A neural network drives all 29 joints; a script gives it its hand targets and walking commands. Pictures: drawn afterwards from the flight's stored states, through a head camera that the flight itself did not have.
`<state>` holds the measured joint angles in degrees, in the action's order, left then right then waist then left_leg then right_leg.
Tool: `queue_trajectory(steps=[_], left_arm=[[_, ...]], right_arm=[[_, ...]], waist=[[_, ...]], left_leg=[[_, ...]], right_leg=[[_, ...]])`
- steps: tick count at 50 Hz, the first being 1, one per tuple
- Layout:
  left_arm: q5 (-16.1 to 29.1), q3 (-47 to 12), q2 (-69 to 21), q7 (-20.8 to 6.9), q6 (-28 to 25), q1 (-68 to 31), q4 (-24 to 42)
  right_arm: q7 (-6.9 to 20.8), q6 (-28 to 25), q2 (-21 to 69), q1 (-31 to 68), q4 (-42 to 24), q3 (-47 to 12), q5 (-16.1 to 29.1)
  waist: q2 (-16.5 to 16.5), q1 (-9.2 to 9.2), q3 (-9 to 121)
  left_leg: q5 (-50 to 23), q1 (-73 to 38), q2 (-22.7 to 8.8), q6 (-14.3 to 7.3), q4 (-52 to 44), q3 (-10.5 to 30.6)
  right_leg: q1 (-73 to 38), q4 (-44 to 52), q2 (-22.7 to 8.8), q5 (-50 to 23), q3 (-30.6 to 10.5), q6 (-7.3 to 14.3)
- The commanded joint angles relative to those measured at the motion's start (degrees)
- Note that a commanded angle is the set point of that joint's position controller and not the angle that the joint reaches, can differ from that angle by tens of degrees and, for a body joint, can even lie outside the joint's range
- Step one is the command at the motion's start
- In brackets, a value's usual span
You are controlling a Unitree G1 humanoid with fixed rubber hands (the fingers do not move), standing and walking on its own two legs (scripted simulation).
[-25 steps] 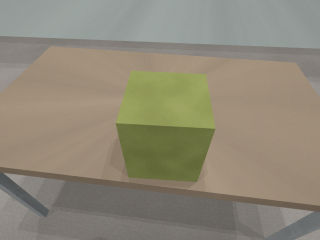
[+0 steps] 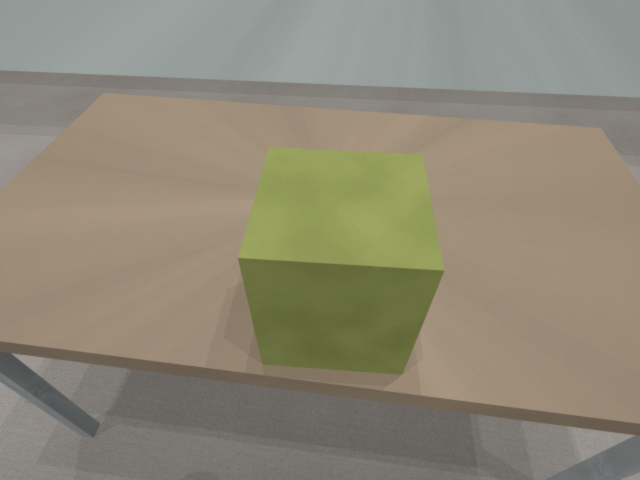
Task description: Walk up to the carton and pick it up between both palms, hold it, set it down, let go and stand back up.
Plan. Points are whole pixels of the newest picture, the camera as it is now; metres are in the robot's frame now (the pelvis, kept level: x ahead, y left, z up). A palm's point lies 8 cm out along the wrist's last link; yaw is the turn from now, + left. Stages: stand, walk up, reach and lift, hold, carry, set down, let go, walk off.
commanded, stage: stand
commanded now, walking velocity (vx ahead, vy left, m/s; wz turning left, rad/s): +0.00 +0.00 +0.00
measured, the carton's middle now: (338, 265) +0.40 -0.02 +0.04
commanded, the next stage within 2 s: walk up in 0.40 s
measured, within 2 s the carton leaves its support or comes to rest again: neither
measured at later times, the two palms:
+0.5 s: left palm out of the picture +0.04 +0.28 -0.13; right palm out of the picture +0.06 -0.27 -0.13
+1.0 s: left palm out of the picture +0.07 +0.29 -0.13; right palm out of the picture +0.03 -0.28 -0.13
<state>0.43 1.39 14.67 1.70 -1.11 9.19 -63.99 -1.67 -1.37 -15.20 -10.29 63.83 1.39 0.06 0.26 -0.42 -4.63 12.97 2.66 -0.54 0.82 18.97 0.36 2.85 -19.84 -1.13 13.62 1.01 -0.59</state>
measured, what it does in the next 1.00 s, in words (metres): stands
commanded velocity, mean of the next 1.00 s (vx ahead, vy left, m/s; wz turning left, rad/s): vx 0.00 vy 0.00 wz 0.00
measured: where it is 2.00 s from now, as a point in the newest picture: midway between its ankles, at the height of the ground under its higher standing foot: outside the picture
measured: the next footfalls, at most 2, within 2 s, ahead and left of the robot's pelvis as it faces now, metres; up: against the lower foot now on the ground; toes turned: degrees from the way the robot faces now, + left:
none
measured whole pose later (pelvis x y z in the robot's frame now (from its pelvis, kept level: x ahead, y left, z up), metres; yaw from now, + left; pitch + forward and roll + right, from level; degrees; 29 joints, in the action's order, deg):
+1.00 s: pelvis -0.01 +0.01 -0.01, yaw -6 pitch -4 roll +1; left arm 0.1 1.5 17.0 2.8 -0.1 11.0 -59.0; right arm -0.6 0.9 -18.4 -7.8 59.1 2.8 0.5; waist -0.2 -0.4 -7.2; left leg 15.9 3.0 -1.1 0.0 23.5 -5.6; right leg 6.4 -26.4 -0.8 15.5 -4.4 -1.6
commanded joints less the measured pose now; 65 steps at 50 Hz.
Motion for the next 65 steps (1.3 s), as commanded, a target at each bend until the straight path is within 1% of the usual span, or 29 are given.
queue_trajectory(steps=[1, 2, 8, 9, 10, 13, 14, 17, 18, 19, 22, 24, 27, 30, 32, 35, 36, 37, 38, 42, 45, 53, 54, 56, 58, 60, 61, 63, 65], left_arm=[[-0.5, 1.2, 8.8, 0.5, -0.2, 2.7, 2.1], [-0.9, 1.9, 11.7, 0.5, -0.6, 1.1, 3.4], [-0.1, 2.1, 11.2, 0.3, -1.0, 3.2, 2.2], [-0.1, 1.6, 11.6, 0.5, -1.2, 0.7, 3.5], [0.2, 1.9, 11.9, 1.1, -0.9, 1.5, 3.3], [-0.1, 1.6, 11.4, 1.1, -0.8, 2.0, 3.1], [-0.3, 1.9, 11.4, 0.8, -1.0, 1.1, 4.1], [-0.3, 2.2, 13.0, 0.9, -1.1, -0.1, 4.3], [-0.1, 2.7, 15.8, 0.9, -0.9, 1.4, 4.6], [-0.1, 1.9, 11.3, 1.0, -0.9, 2.7, 3.3], [-0.3, 2.7, 15.0, 0.5, -1.2, 3.3, 3.2], [-0.2, 2.4, 13.7, 0.3, -1.6, 4.9, 2.7], [-0.4, 2.7, 13.3, 1.1, -1.0, 0.8, 4.4], [-0.2, 1.6, 11.8, 1.1, -1.1, 4.4, 4.0], [-0.3, 2.4, 14.3, 1.3, -1.5, 2.0, 5.9], [0.1, 2.6, 14.5, 1.7, -0.9, 3.6, 6.4], [-0.2, 2.8, 14.6, 1.5, -1.1, 1.6, 6.8], [-0.2, 2.7, 14.3, 1.6, -0.8, 2.4, 6.9], [-0.8, 2.4, 13.3, 1.7, -0.7, 4.2, 6.8], [-0.5, 2.6, 13.9, 1.6, -0.6, 4.8, 7.6], [-0.3, 2.9, 16.3, 1.7, -0.7, 2.6, 9.2], [-0.4, 3.0, 16.2, 1.9, 0.7, 3.4, 9.6], [-0.2, 3.5, 16.6, 2.1, 0.5, 5.0, 9.7], [-0.9, 3.4, 16.5, 2.0, 0.6, 3.1, 10.3], [-0.3, 3.8, 17.5, 1.9, 0.6, 2.3, 11.0], [-0.3, 3.9, 17.8, 2.1, 0.7, 3.8, 10.9], [-0.8, 3.9, 18.3, 2.2, 0.6, 5.2, 11.1], [-0.8, 4.0, 17.3, 1.8, 0.8, 3.5, 12.0], [-0.7, 4.1, 18.4, 1.8, 1.2, 3.2, 12.4]], right_arm=[[-0.8, -1.2, -11.0, 1.1, -3.9, 2.2, 0.5], [-0.9, -0.7, -13.3, -2.8, -2.8, 2.9, 0.9], [-0.9, -1.4, -13.7, -0.9, -3.4, 3.2, -0.2], [-1.1, -0.9, -13.0, -3.4, -2.9, 2.9, 0.6], [-0.7, -0.9, -12.7, -0.9, -3.5, 2.9, -0.1], [-0.7, -1.2, -9.3, -2.2, -3.1, 1.8, 0.3], [-0.9, -1.0, -13.4, 0.3, -4.9, 2.8, 0.5], [-0.9, -0.8, -12.3, -0.3, -4.9, 2.4, 0.1], [-1.0, -0.7, -13.5, -1.2, -4.6, 2.7, -0.3], [-0.8, -0.8, -12.3, -0.4, -5.1, 2.8, 0.3], [-1.2, -1.3, -13.3, -2.6, -3.5, 2.7, 0.6], [-0.9, -1.2, -13.1, -4.4, -2.8, 2.8, 0.4], [-0.8, -1.0, -10.9, 1.0, -4.7, 2.1, 0.1], [-0.7, -0.5, -15.4, 0.8, -5.0, 3.7, 0.2], [-0.4, -0.4, -13.5, -0.5, -4.1, 3.2, 0.3], [-0.2, 0.0, -12.7, 1.4, -5.6, 3.2, 0.1], [-0.2, 0.2, -14.4, 1.8, -5.9, 3.4, 0.2], [-0.1, 0.5, -14.9, 1.5, -5.4, 3.5, 0.8], [-0.4, 0.5, -14.6, 1.8, -5.8, 3.6, 0.6], [-0.1, 0.7, -16.3, 1.1, -6.5, 4.2, 0.3], [0.4, 0.9, -14.2, 1.5, -7.7, 3.6, 0.9], [0.8, 1.8, -16.4, 3.4, -9.8, 4.5, 0.1], [0.9, 2.1, -16.6, 3.2, -9.9, 4.5, 0.4], [1.1, 2.0, -16.5, 5.4, -11.1, 4.6, 0.3], [1.2, 2.2, -17.3, 3.3, -10.9, 5.0, 0.8], [1.0, 2.0, -17.6, 2.0, -11.3, 5.3, 0.6], [1.2, 2.0, -16.5, 3.6, -12.5, 4.7, 0.8], [1.4, 2.3, -17.8, 2.3, -12.6, 5.2, 0.1], [1.7, 2.6, -18.4, 5.5, -14.4, 5.2, -0.2]], waist=[[-1.0, 1.32, 0.5], [-3.0, -0.54, 2.6], [1.7, 0.76, 4.7], [1.0, -0.7, 2.9], [-3.0, 0.62, 0.6], [3.2, 0.21, 2.6], [2.5, 1.05, 5.6], [-3.0, -0.6, 4.4], [-0.8, 0.25, 5.4], [-3.2, 0.64, 4.6], [2.2, 0.13, 3.5], [-1.5, -0.87, 0.6], [3.1, 0.83, 1.6], [-2.7, 0.06, 2.8], [1.0, -0.96, 3.8], [-1.3, 0.19, 4.7], [3.0, 0.27, 3.0], [2.1, -0.17, 3.4], [4.9, 0.55, 2.5], [-1.1, -0.05, 3.0], [1.8, -0.78, 3.6], [0.7, 0.69, -0.7], [-2.7, 0.22, 2.2], [-0.1, 0.02, 2.3], [1.6, -0.15, -0.7], [-3.3, -0.95, 3.3], [-2.0, -0.09, 3.2], [-0.6, -0.33, 2.3], [-4.4, 0.19, 1.2]], left_leg=[[-18.5, 0.2, -7.0, -1.2, -1.6, 3.0], [-19.8, -0.1, -6.9, -1.3, -1.8, 2.2], [-19.5, -0.5, -7.6, -1.9, -2.8, 3.6], [-21.1, -0.4, -8.0, -1.9, -2.5, 4.1], [-20.8, 1.5, -7.4, -1.9, -3.7, 3.6], [-20.6, -1.3, -7.0, -1.8, -3.1, 4.3], [-20.1, -1.2, -7.8, -1.7, -2.7, 4.5], [-19.5, -0.5, -6.7, -1.6, -2.3, 2.6], [-20.8, -1.7, -7.3, -1.5, -2.5, 3.9], [-21.8, 0.1, -7.0, -1.8, -1.9, 2.9], [-21.7, -0.5, -7.2, -1.3, -3.1, 4.8], [-21.1, 0.2, -6.4, -1.2, -2.0, 3.3], [-20.6, 2.2, -7.2, -1.9, -2.3, 5.2], [-21.3, -3.4, -7.0, -2.3, -0.5, 2.2], [-21.1, -1.2, -7.3, -2.9, -0.3, 1.9], [-19.6, -2.0, -7.9, -3.3, -0.4, 1.9], [-18.0, 0.8, -7.5, -3.0, -0.2, 1.5], [-14.8, -0.8, -7.5, -3.0, -0.2, 0.8], [-16.6, -1.1, -7.9, -2.9, 0.1, 1.8], [-17.8, -3.1, -8.3, -3.2, 0.4, -0.5], [-13.4, -3.6, -7.8, -3.3, -0.3, -0.2], [-5.9, 0.4, -8.4, -4.5, 1.1, -2.6], [-4.5, 1.4, -9.6, -5.8, 0.3, -0.6], [-3.5, 0.4, -9.1, -5.5, 1.7, -3.2], [-8.3, 2.1, -8.5, -4.6, 2.9, -3.3], [-13.6, -0.3, -11.1, -7.0, 3.8, -2.8], [-14.3, 1.0, -12.1, -7.5, 4.2, -3.2], [-4.6, 5.0, -11.8, -8.2, 3.7, -1.7], [0.1, 7.3, -13.3, -8.4, 3.8, -1.2]], right_leg=[[2.3, 3.9, -6.2, -18.0, -2.8, 0.3], [0.2, 3.8, -6.6, -19.2, -3.9, 1.0], [-1.2, 2.9, -7.1, -17.3, -3.6, 1.3], [1.1, 3.7, -7.3, -17.2, -3.5, 1.2], [0.5, 3.4, -7.0, -17.0, -3.3, 1.4], [0.7, 1.9, -7.4, -20.2, -2.7, 1.4], [-0.7, 3.0, -7.2, -19.0, -2.9, 1.1], [-0.4, 3.4, -7.8, -19.5, -3.5, 1.3], [-1.1, 2.4, -7.7, -20.2, -3.6, 1.5], [-1.9, 3.5, -7.2, -19.9, -2.3, 0.9], [-1.5, 2.8, -7.3, -20.9, -3.0, 1.3], [0.4, 3.4, -7.4, -21.2, -3.6, 1.2], [-1.4, 3.3, -7.3, -20.6, -2.0, 1.3], [2.6, 1.2, -7.0, -22.7, -4.8, 2.0], [0.4, 0.6, -6.9, -25.7, -4.4, 2.1], [2.1, -1.4, -7.1, -26.4, -5.7, 2.8], [1.7, -0.5, -6.2, -24.9, -4.2, 2.3], [2.6, -0.9, -6.5, -24.0, -6.2, 2.9], [3.7, -1.0, -6.8, -23.8, -5.9, 2.6], [5.4, -3.0, -5.9, -22.4, -6.4, 2.3], [5.7, -3.1, -5.9, -24.5, -8.1, 2.5], [10.9, -6.8, -3.9, -17.6, -9.6, 2.5], [7.6, -8.3, -3.3, -13.7, -10.1, 2.7], [9.0, -7.8, -2.7, -16.2, -8.4, 2.5], [9.7, -9.0, -2.7, -18.4, -9.2, 2.2], [10.3, -14.4, -1.1, -18.0, -9.4, 2.4], [8.7, -13.9, -1.3, -18.1, -9.7, 2.4], [9.2, -15.0, -0.9, -12.6, -10.0, 2.8], [9.2, -15.3, -0.3, -9.8, -10.9, 3.2]])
